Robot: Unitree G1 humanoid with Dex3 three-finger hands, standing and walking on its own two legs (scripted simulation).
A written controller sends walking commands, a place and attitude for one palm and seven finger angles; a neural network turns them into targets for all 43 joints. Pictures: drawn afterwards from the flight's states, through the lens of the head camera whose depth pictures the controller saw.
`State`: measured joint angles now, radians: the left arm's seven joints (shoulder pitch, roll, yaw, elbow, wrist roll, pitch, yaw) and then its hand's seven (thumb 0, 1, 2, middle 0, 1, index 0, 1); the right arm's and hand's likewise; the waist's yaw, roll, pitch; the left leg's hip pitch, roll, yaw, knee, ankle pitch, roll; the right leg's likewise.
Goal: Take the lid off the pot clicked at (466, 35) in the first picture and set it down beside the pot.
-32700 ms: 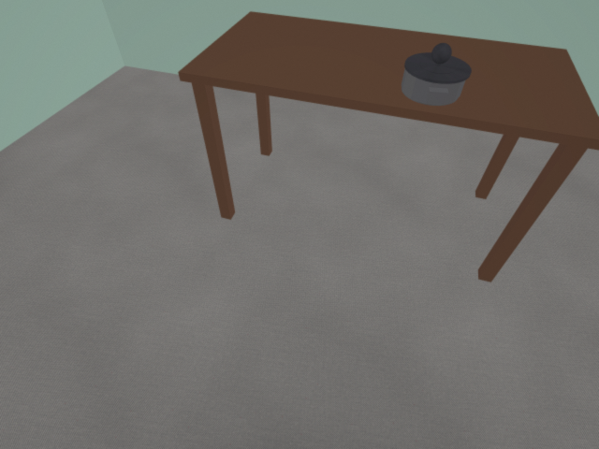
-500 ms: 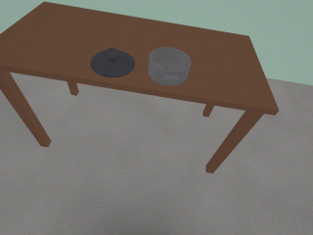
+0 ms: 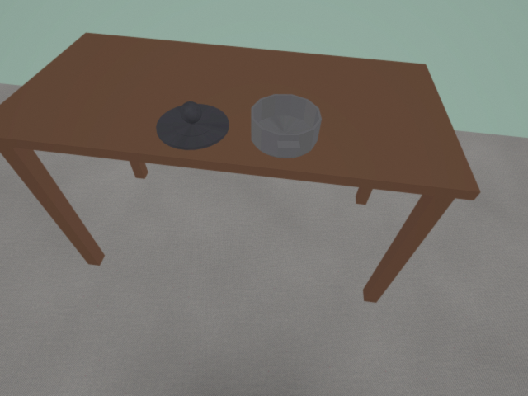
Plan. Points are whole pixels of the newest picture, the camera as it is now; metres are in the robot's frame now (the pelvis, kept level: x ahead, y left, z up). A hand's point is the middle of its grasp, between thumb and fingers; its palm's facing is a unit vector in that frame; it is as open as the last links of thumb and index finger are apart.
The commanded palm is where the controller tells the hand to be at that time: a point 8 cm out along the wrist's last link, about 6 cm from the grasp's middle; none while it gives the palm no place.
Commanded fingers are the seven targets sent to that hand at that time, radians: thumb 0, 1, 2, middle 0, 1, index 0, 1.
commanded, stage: let the arm hang, fingers relaxed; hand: left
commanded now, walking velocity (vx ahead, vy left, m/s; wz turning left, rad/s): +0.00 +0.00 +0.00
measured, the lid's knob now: (191, 112) +0.75 +0.23 -0.01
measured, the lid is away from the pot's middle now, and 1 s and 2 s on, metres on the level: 0.24 0.24 0.24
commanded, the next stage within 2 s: look to check the result in 0.92 s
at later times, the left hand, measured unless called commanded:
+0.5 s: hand out of the picture +0.01 +0.16 -0.18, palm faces +0.04 -0.98 -0.17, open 7.3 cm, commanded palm none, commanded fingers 0.00 0.90 0.90 -0.20 -0.30 -0.20 -0.30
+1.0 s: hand out of the picture +0.01 +0.16 -0.18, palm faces +0.04 -0.99 -0.16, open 7.3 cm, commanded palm none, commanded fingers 0.00 0.90 0.90 -0.20 -0.30 -0.20 -0.30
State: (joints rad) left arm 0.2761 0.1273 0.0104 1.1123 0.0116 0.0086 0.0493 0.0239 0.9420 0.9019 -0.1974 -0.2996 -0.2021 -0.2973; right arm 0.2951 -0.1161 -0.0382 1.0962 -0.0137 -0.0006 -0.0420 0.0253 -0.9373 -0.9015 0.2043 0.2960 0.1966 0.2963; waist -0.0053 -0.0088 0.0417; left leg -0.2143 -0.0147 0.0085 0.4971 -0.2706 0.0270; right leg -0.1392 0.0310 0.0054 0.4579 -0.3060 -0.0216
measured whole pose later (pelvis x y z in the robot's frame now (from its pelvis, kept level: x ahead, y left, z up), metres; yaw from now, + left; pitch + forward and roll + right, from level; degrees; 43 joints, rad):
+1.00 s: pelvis +0.01 +0.00 +0.00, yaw -1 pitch -1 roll +0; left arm 0.29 0.13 0.02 1.12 0.00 0.00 0.05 0.01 0.92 0.90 -0.20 -0.30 -0.20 -0.30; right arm 0.30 -0.10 -0.04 1.13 -0.01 -0.01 -0.05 0.01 -0.92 -0.90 0.20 0.30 0.19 0.30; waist -0.01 -0.02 0.05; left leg -0.18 -0.01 0.02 0.47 -0.27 0.02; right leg -0.11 0.04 0.02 0.42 -0.30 -0.02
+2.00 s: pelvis +0.01 +0.00 +0.00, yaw -1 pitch -1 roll +0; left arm 0.30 0.11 0.02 1.13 0.00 -0.01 0.05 0.01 0.92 0.90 -0.20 -0.30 -0.20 -0.30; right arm 0.30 -0.09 -0.04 1.14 -0.01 -0.01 -0.05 0.01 -0.91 -0.90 0.20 0.30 0.19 0.30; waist -0.01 -0.02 0.05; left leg -0.18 -0.01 0.03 0.46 -0.26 0.02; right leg -0.11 0.03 0.02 0.42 -0.30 -0.02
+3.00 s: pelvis +0.01 -0.01 +0.00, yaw -1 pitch -1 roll +0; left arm 0.31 0.11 0.02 1.13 0.00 -0.01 0.05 0.01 0.92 0.90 -0.20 -0.30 -0.20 -0.30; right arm 0.30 -0.09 -0.04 1.14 -0.01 -0.01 -0.05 0.01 -0.91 -0.90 0.20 0.30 0.19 0.30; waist -0.01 -0.01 0.04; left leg -0.17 0.00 0.02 0.45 -0.26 0.02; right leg -0.11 0.04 0.02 0.41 -0.29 -0.03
